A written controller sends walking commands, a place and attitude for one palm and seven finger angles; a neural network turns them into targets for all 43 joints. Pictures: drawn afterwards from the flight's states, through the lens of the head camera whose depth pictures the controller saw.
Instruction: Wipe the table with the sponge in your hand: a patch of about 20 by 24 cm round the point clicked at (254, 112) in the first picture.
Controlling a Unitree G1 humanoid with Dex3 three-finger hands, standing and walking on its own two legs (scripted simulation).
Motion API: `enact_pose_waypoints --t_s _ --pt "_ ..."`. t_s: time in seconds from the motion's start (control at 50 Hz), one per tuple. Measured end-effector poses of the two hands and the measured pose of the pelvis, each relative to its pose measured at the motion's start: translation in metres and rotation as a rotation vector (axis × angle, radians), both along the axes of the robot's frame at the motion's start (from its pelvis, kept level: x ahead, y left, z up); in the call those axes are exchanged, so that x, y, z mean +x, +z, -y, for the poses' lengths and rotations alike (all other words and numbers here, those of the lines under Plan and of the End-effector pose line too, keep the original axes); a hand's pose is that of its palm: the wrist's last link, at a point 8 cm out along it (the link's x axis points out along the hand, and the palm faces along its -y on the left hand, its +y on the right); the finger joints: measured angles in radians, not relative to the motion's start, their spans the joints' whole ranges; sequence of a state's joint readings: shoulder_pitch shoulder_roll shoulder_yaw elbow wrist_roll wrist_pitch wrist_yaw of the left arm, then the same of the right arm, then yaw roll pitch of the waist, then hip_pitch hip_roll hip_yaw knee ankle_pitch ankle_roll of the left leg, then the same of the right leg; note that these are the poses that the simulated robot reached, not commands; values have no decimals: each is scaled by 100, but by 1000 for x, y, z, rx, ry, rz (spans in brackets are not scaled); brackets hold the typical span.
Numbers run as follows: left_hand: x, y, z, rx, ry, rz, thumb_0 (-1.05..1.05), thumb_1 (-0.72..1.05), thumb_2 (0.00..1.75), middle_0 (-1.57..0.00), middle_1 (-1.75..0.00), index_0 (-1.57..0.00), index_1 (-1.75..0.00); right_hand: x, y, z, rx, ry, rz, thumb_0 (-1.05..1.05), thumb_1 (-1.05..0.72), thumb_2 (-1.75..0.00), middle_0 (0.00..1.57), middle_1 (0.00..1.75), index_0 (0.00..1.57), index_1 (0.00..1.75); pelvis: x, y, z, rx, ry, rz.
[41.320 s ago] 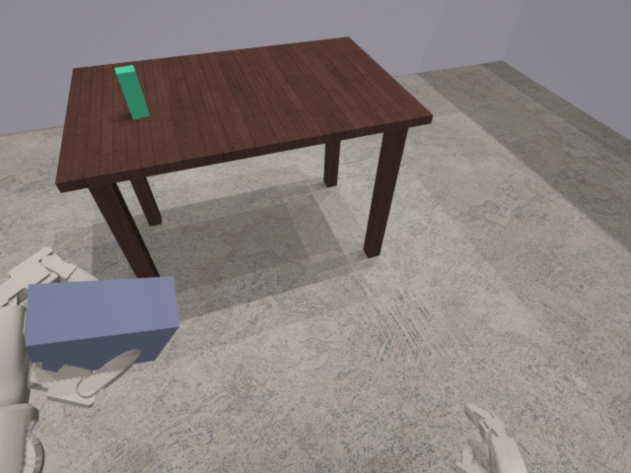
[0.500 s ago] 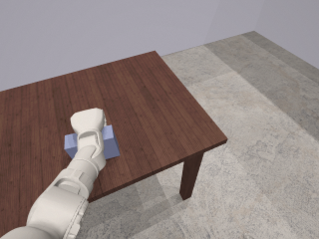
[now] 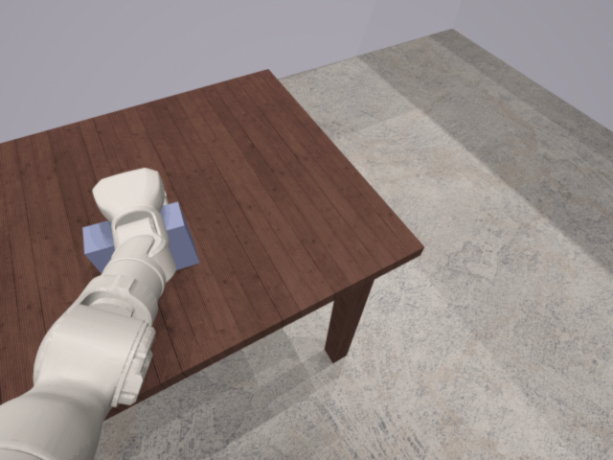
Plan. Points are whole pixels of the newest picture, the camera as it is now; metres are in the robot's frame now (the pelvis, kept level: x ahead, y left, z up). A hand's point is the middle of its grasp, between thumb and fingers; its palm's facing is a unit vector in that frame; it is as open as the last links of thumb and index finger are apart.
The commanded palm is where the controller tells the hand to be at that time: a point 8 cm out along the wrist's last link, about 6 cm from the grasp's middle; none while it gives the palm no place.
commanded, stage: wipe forward along the third lane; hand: left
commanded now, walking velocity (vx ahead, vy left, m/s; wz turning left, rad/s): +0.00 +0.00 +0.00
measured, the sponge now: (149, 252) +0.44 +0.23 -0.04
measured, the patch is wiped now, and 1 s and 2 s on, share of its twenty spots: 0.90 1.00 1.00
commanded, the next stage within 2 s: wipe back along the third lane in 0.46 s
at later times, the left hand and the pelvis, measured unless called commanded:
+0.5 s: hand (135, 195) +0.51 +0.24 +0.02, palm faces -0.13 -0.01 -0.99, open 9.2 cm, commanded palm +0.50 +0.23 +0.07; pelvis +0.01 +0.03 -0.01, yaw -1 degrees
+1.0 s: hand (136, 199) +0.50 +0.24 +0.02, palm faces -0.09 -0.01 -1.00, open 9.2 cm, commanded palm +0.47 +0.21 +0.07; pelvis +0.03 +0.04 +0.00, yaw -1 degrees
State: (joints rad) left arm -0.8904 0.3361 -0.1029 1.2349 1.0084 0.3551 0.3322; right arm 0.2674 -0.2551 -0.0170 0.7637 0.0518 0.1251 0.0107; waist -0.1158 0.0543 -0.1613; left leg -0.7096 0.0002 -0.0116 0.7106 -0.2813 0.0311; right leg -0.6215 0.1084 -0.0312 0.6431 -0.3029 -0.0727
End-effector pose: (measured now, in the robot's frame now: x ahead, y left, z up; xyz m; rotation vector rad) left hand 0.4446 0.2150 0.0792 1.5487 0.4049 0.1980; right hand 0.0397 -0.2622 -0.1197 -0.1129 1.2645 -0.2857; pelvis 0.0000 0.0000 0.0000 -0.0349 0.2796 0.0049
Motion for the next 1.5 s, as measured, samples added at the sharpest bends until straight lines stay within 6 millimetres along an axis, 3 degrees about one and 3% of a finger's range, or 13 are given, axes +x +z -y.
enact_pose_waypoints --t_s 0.32,0.6,0.76,0.9,1.24,1.36,1.5 --pt "33 0 -15 0 11 1 -2 -57 106 -90 -142 -93 -146 -8 -2 -22 1 -3 -35 0 -91 -89 20 30 21 30 6 -6 -18 -20 -2 -56" --pt "60 0 -26 1 19 1 -2 -56 106 -90 -142 -93 -147 -31 -1 -31 -16 -25 -114 0 -91 -89 20 30 21 30 10 -12 -31 -38 -2 -100" --pt "58 -1 -22 33 -20 23 -2 -54 106 -87 -145 -91 -149 -33 -2 -41 15 -35 -137 0 -91 -89 20 30 21 30 18 -10 -35 -41 -7 -97" --pt "47 0 -21 19 -20 35 -1 -50 104 -83 -148 -87 -153 -5 -2 -49 51 -15 -95 0 -91 -89 20 30 21 30 27 -4 -36 -36 -4 -63" --pt "17 1 -10 5 -44 40 0 -47 103 -81 -150 -85 -154 104 11 -49 71 103 86 0 -91 -89 20 30 20 30 44 8 -32 -13 9 14" --pt "3 1 -4 3 -43 43 0 -47 103 -81 -151 -85 -154 125 16 -48 78 126 114 0 -91 -89 20 30 20 30 47 11 -28 -7 12 38" --pt "-14 1 4 -2 -39 38 1 -47 103 -81 -151 -85 -154 135 21 -47 88 136 134 0 -91 -89 20 30 20 30 45 14 -23 0 17 72"
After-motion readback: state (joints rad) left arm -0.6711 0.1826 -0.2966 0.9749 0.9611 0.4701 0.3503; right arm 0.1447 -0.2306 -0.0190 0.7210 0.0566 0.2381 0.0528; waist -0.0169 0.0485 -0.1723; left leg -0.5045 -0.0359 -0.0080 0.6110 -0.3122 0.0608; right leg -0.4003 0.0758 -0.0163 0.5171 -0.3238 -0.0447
